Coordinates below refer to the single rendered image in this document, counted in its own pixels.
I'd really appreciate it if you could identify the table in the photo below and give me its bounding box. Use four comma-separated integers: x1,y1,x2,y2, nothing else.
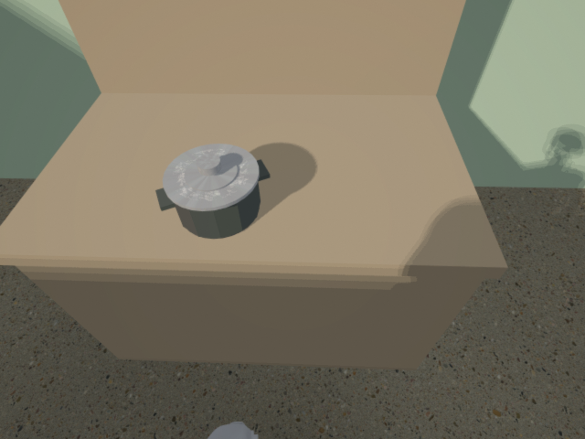
0,0,508,370

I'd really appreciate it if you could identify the lid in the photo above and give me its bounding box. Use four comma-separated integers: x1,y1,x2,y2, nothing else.
163,144,260,211

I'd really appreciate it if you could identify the pot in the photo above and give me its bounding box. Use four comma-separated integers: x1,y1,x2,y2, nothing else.
155,160,270,239

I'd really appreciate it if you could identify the knob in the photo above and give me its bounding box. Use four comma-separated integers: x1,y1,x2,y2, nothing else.
197,154,222,176

